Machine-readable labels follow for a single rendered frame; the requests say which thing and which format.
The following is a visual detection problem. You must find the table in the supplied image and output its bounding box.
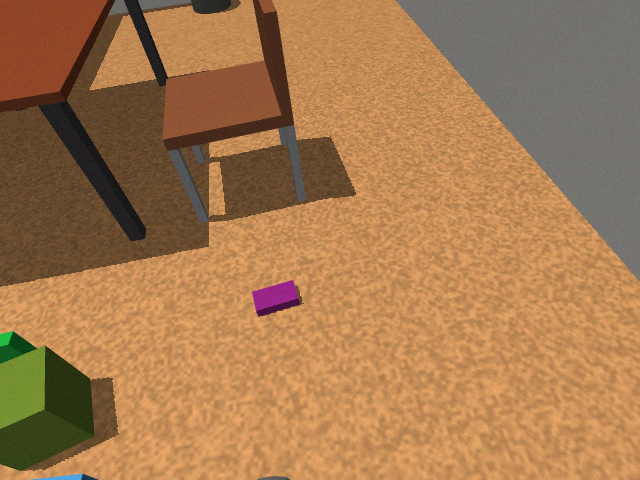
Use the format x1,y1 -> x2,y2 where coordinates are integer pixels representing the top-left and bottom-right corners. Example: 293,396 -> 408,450
0,0 -> 168,241

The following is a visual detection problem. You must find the chair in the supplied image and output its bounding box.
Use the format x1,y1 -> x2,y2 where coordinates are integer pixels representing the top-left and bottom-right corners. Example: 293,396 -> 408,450
162,0 -> 306,223

